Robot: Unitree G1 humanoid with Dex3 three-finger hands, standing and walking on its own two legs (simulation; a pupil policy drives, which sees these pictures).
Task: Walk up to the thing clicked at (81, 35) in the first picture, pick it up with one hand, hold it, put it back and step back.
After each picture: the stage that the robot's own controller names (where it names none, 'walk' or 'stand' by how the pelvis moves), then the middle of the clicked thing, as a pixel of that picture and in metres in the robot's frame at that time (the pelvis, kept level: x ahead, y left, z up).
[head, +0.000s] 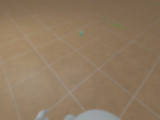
stand; (81, 33) +2.12 +0.24 -0.72
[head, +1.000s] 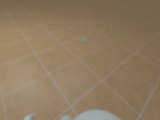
walk; (83, 41) +1.98 +0.09 -0.71
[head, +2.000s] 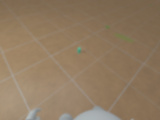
walk; (79, 50) +1.33 +0.14 -0.71
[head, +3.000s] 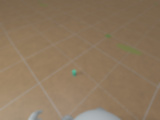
walk; (74, 73) +0.78 +0.20 -0.71
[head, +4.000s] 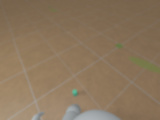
walk; (74, 93) +0.45 +0.22 -0.71
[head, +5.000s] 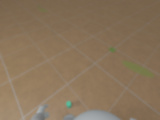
stand; (68, 104) +0.30 +0.21 -0.71
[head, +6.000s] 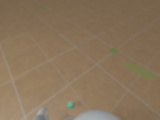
stand; (70, 105) +0.30 +0.19 -0.73
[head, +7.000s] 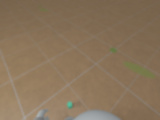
stand; (69, 105) +0.30 +0.20 -0.72
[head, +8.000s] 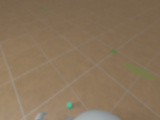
stand; (69, 105) +0.30 +0.20 -0.73
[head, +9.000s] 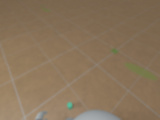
stand; (69, 105) +0.29 +0.20 -0.73
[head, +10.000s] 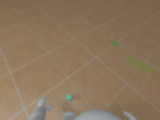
go down; (69, 97) +0.31 +0.20 -0.71
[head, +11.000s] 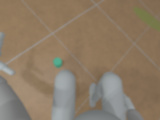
go down; (57, 63) +0.41 +0.21 -0.29
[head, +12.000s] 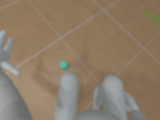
close in; (64, 65) +0.40 +0.20 -0.31
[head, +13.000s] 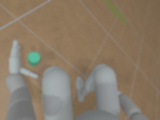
close in; (33, 59) +0.40 +0.24 -0.23
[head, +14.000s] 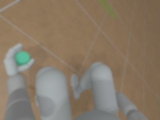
close; (22, 59) +0.39 +0.26 -0.23
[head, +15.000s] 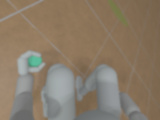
lift; (34, 61) +0.35 +0.25 -0.21
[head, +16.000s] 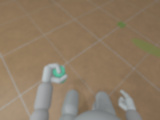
lift; (60, 75) +0.31 +0.19 -0.01
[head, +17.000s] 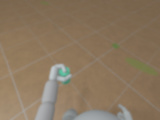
hold; (65, 75) +0.32 +0.17 +0.01
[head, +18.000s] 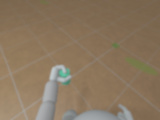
hold; (65, 76) +0.32 +0.17 -0.01
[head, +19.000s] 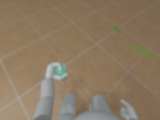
crouch; (61, 73) +0.34 +0.18 -0.06
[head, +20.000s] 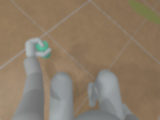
lower; (43, 50) +0.46 +0.25 -0.11
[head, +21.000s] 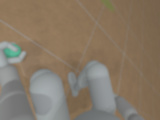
lower; (13, 54) +0.43 +0.27 -0.23
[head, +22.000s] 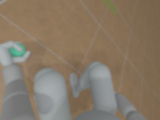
lower; (18, 53) +0.42 +0.27 -0.23
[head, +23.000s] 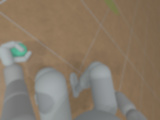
lower; (19, 52) +0.42 +0.26 -0.23
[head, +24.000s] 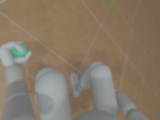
lower; (19, 53) +0.42 +0.26 -0.23
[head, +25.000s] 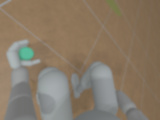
open; (25, 55) +0.40 +0.24 -0.23
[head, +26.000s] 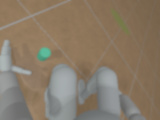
stand; (43, 54) +0.41 +0.23 -0.23
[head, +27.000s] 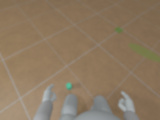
stand; (69, 86) +0.37 +0.18 -0.58
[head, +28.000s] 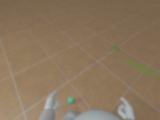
stand; (70, 101) +0.34 +0.18 -0.67
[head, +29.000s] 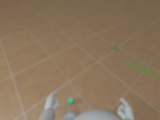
stand; (70, 101) +0.34 +0.18 -0.67
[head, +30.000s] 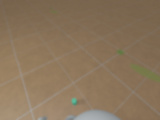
stand; (74, 101) +0.36 +0.17 -0.72
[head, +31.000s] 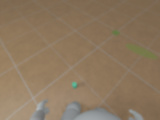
walk; (74, 85) +0.43 +0.16 -0.69
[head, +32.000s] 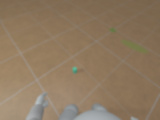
walk; (74, 70) +0.70 +0.18 -0.69
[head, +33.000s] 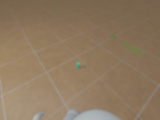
stand; (78, 65) +0.98 +0.22 -0.70
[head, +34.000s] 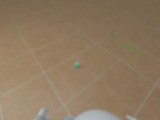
stand; (76, 65) +0.95 +0.20 -0.72
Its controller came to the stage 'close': yes
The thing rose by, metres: 0.72
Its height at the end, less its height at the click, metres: +0.00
